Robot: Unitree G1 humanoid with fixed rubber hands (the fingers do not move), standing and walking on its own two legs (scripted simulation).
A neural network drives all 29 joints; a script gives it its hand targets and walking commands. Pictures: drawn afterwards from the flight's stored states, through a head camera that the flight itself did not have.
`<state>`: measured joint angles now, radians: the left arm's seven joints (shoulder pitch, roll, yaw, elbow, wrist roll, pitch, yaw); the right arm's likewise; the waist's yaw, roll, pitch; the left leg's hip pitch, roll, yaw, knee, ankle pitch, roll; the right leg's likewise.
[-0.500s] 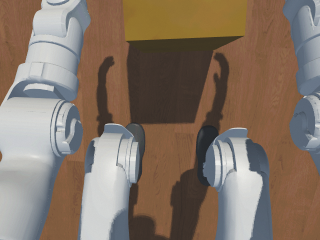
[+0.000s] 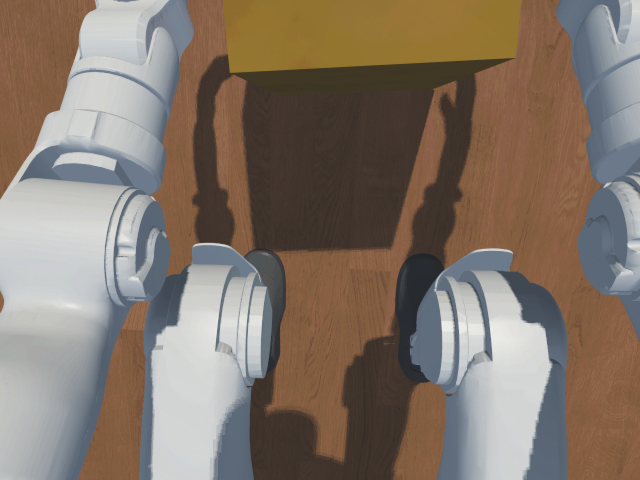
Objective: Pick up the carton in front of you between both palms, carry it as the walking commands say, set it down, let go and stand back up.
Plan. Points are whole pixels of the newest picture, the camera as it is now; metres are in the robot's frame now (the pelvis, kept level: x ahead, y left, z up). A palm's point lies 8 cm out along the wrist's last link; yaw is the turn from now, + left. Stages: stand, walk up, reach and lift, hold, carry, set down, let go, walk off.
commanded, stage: reach and lift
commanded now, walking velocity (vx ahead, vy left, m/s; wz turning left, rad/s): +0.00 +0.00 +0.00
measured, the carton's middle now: out of the picture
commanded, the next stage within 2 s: none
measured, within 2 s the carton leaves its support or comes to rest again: leaves its support in 0.56 s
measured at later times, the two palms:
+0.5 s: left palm out of the picture +0.56 +0.14 -0.17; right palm out of the picture +0.57 -0.17 -0.17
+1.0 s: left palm out of the picture +0.51 +0.13 +0.03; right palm out of the picture +0.50 -0.17 +0.03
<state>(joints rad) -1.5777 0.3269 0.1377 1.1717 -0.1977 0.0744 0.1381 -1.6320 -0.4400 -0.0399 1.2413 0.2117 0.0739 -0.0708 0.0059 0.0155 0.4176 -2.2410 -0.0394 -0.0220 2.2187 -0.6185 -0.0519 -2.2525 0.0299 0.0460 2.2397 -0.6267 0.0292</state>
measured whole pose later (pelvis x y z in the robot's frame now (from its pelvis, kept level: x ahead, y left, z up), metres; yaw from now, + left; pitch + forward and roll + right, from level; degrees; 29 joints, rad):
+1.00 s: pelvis -0.02 +0.01 +0.10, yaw -2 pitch +43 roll +1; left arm -1.21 0.01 0.58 0.76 0.27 0.38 0.06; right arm -1.25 -0.09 -0.50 0.84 -0.27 0.39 -0.01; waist 0.00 0.01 -0.08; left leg -2.11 -0.06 -0.05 1.84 -0.49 -0.06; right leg -2.12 0.06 0.07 1.85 -0.48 0.04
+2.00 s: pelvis +0.06 +0.01 +0.34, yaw -3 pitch +20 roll +0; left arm -0.49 -0.15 0.40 0.51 0.25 0.40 0.02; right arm -0.49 0.13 -0.37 0.52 -0.25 0.41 0.00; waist 0.00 0.01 -0.17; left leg -0.92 -0.03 -0.06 0.94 -0.37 -0.02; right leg -0.93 0.03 0.07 0.94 -0.37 0.02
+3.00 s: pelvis +0.09 +0.00 +0.41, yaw -3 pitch -5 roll +0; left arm -0.29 -0.16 0.26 0.31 0.29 0.64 -0.02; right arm -0.28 0.16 -0.25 0.30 -0.29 0.65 0.02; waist 0.00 0.00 0.03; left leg -0.11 -0.01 -0.07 0.39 -0.20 -0.01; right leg -0.11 0.01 0.07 0.39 -0.20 0.01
